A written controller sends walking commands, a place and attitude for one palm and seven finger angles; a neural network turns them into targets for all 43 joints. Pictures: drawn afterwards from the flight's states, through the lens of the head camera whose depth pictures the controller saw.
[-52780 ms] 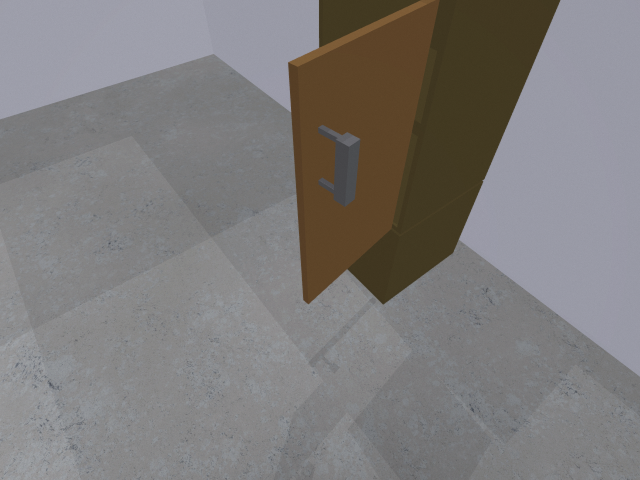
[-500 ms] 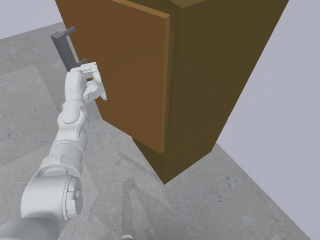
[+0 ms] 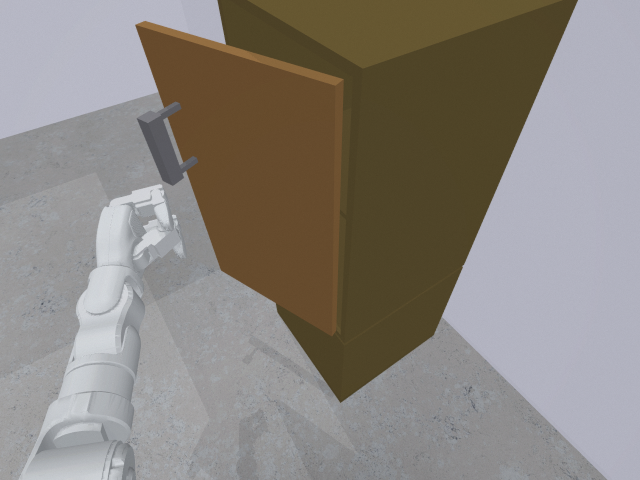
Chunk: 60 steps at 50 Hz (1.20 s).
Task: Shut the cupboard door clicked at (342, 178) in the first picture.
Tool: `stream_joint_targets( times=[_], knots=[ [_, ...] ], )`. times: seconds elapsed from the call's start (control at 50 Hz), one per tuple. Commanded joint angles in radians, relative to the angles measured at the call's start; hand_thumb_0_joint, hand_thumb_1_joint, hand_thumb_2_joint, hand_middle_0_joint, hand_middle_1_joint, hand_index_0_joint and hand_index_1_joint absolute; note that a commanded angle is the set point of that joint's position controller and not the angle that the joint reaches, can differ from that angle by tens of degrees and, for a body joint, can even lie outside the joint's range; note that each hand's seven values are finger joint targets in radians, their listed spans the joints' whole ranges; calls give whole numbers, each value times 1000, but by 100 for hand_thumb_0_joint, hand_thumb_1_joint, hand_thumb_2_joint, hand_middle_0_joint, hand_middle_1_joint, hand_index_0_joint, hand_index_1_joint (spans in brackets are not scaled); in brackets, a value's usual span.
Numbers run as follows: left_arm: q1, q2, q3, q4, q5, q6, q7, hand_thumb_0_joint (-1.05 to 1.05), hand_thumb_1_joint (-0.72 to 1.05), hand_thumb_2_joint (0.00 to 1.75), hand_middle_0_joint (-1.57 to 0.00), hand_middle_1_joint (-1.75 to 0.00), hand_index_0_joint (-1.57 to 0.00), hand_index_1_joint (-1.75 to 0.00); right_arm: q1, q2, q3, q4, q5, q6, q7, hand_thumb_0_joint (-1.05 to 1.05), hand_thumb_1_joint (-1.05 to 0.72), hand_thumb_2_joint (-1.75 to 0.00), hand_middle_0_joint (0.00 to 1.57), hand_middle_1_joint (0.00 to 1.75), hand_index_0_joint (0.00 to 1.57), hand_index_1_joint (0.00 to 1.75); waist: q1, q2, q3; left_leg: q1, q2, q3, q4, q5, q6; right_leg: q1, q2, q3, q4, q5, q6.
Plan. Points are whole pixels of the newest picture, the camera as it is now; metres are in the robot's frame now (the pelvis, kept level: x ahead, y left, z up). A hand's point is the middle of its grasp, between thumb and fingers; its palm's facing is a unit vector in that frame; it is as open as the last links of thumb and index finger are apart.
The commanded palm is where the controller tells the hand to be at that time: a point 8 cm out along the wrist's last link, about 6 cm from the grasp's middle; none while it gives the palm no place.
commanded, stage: draw the hand back to the body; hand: left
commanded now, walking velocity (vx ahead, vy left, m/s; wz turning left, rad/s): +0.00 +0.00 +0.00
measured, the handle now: (172, 143) +0.62 +0.25 +0.10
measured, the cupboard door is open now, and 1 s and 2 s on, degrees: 22 22 22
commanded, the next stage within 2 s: step back with the hand held close in 1.24 s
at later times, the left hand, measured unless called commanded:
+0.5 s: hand (61, 313) +0.26 +0.25 +0.16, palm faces +0.31 -0.92 -0.24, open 3.6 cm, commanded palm +0.21 +0.29 +0.17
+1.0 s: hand out of the picture +0.17 +0.29 +0.18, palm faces +0.51 -0.76 -0.41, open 7.0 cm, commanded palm +0.13 +0.31 +0.20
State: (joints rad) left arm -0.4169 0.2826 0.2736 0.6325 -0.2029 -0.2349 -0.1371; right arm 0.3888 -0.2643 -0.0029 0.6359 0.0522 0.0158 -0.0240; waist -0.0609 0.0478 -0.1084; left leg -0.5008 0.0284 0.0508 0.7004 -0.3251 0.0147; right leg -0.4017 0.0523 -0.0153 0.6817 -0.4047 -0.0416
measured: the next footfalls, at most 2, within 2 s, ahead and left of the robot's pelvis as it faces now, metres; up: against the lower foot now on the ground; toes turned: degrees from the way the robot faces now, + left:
none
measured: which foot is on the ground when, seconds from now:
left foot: down 0.00-1.00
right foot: down 0.00-1.00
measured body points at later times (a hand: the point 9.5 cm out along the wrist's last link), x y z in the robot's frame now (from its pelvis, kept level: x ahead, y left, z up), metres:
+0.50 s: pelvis -0.01 +0.02 +0.02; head -0.03 +0.01 +0.47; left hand +0.23 +0.30 +0.17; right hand +0.20 -0.18 -0.05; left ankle +0.01 +0.11 -0.72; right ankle -0.04 -0.09 -0.72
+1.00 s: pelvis +0.01 +0.01 +0.02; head -0.02 -0.02 +0.47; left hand +0.14 +0.32 +0.20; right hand +0.21 -0.21 -0.06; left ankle +0.01 +0.11 -0.72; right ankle -0.04 -0.09 -0.72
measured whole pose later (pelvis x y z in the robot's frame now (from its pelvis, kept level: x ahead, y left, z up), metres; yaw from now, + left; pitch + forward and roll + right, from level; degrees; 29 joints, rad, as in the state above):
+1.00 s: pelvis +0.01 +0.01 +0.02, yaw +3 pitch -3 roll +0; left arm 0.49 0.34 0.35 -0.36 -0.09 -0.09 0.10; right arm 0.20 -0.25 0.01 0.63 0.02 -0.06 -0.07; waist 0.07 0.08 -0.02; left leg -0.15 -0.02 0.02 0.42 -0.21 0.02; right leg -0.03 0.02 -0.04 0.38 -0.29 -0.03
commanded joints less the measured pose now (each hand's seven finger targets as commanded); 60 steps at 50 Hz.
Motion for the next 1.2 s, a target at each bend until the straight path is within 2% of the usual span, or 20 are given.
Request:
stream_joint_targets(
  times=[0.0,0.08,0.1,0.14,0.16,0.18,0.2,0.32,0.38,0.4,0.48,0.52,0.68,0.8,0.84,0.9,0.94,0.98,1.12,1.18],
  knots=[
    [-301,182,-16,-361,-38,-23,-17,0,90,90,-130,-150,-130,-150,-122,-119,-38,-160,19,-69,-21,0,-90,-90,20,30,20,30,23,-13,-209,252,-37,-30,-65,249,45,60,-9,14,-119,466,47],
    [-178,146,-44,-443,-60,65,-39,0,90,90,-124,-144,-124,-144,-184,-118,-32,-176,27,-90,-32,0,-90,-90,20,30,20,30,46,8,-180,302,-34,-50,-105,229,37,52,-9,-2,-144,389,32],
    [-143,160,-25,-461,-69,84,-38,0,90,90,-122,-141,-122,-141,-188,-122,-31,-184,29,-95,-35,0,-90,-90,20,30,20,30,47,-33,-176,305,-33,-54,-108,229,39,58,-8,-7,-149,382,36],
    [-112,151,-31,-512,-77,122,-41,0,90,90,-116,-135,-116,-135,-229,-116,-19,-196,32,-105,-39,0,-90,-90,20,30,20,30,57,-28,-149,307,-32,-60,-131,201,34,61,-13,-12,-161,342,31],
    [-126,202,-65,-641,37,79,56,0,90,90,-113,-132,-113,-132,-256,-94,-14,-204,16,-98,-46,0,-90,-90,20,30,20,30,53,-36,-97,342,-37,-60,-178,181,26,40,-30,24,-227,304,29],
    [-47,161,-75,-627,51,82,104,0,90,90,-111,-129,-111,-129,-261,-95,-14,-194,8,-95,-52,0,-90,-90,20,30,20,30,46,-32,-74,354,-27,-64,-195,166,24,52,-32,15,-233,278,28],
    [-17,165,-73,-671,54,86,128,0,90,90,-108,-126,-108,-126,-270,-97,-13,-201,8,-97,-55,0,-90,-90,20,30,20,30,53,-74,-77,356,-24,-73,-204,168,26,59,-28,8,-242,273,29],
    [82,188,-56,-840,104,95,205,0,90,90,-92,-108,-92,-108,-304,-82,10,-196,-5,-92,-59,0,-90,-90,20,30,20,30,63,38,-86,454,-14,-85,-292,181,12,155,-30,-3,-297,251,16],
    [180,175,-48,-907,109,100,221,0,90,90,-83,-99,-83,-99,-314,-71,13,-192,-13,-95,-54,0,-90,-90,20,30,20,30,71,89,-66,484,-7,-87,-317,221,3,198,-31,-7,-317,275,9],
    [224,190,-34,-923,111,102,223,0,90,90,-81,-96,-81,-96,-314,-78,11,-190,-15,-97,-53,0,-90,-90,20,30,20,30,77,59,-69,483,-4,-92,-326,232,2,215,-27,-10,-327,277,9],
    [341,168,-28,-969,110,110,225,0,90,90,-69,-84,-69,-84,-333,-69,16,-192,-22,-93,-47,0,-90,-90,20,30,20,30,83,51,-6,477,-2,-90,-355,234,-2,231,-28,-13,-351,278,11],
    [407,197,18,-967,111,113,227,0,90,90,-64,-78,-64,-78,-339,-73,17,-193,-25,-90,-47,0,-90,-90,20,30,20,30,92,-21,11,456,-7,-82,-364,222,3,241,-28,-17,-366,273,17],
    [632,244,120,-1150,110,98,236,0,90,90,-42,-54,-42,-54,-348,-64,-1,-195,-30,-101,-41,0,-90,-90,20,30,20,30,112,35,-31,470,-14,-61,-338,298,9,291,-40,-13,-359,340,20],
    [798,284,201,-1219,110,93,249,0,90,90,-25,-36,-25,-36,-347,-65,-13,-186,-30,-123,-41,0,-90,-90,20,30,20,30,123,39,20,448,-17,-53,-323,310,12,272,-41,-14,-371,348,26],
    [843,274,210,-1220,104,89,249,0,90,90,-20,-30,-20,-30,-346,-57,-14,-188,-28,-125,-43,0,-90,-90,20,30,20,30,122,9,55,430,-18,-48,-323,284,14,254,-46,-15,-372,329,29],
    [807,229,166,-1163,111,94,248,0,90,90,-20,-30,-20,-30,-334,-67,-19,-168,-30,-133,-47,0,-90,-90,20,30,20,30,104,-15,114,430,-19,-41,-322,253,19,202,-45,-12,-392,301,35],
    [767,224,153,-1162,114,92,251,0,90,90,-20,-30,-20,-30,-331,-71,-23,-166,-29,-133,-51,0,-90,-90,20,30,20,30,99,-24,101,434,-19,-44,-325,245,23,203,-49,-8,-383,291,36],
    [750,228,153,-1151,115,95,253,0,90,90,-20,-30,-20,-30,-331,-72,-24,-168,-30,-133,-56,0,-90,-90,20,30,20,30,102,-38,88,441,-24,-44,-325,240,28,203,-51,-6,-380,289,38],
    [769,274,192,-1223,117,84,259,0,90,90,-20,-30,-20,-30,-347,-58,-16,-172,-38,-145,-61,0,-90,-90,20,30,20,30,127,26,-1,458,-36,-36,-305,312,31,282,-65,7,-366,395,36],
    [791,272,199,-1208,115,92,258,0,90,90,-20,-30,-20,-30,-349,-53,-11,-170,-38,-140,-57,0,-90,-90,20,30,20,30,127,32,30,454,-36,-31,-299,337,27,269,-62,6,-367,433,38]
  ],
)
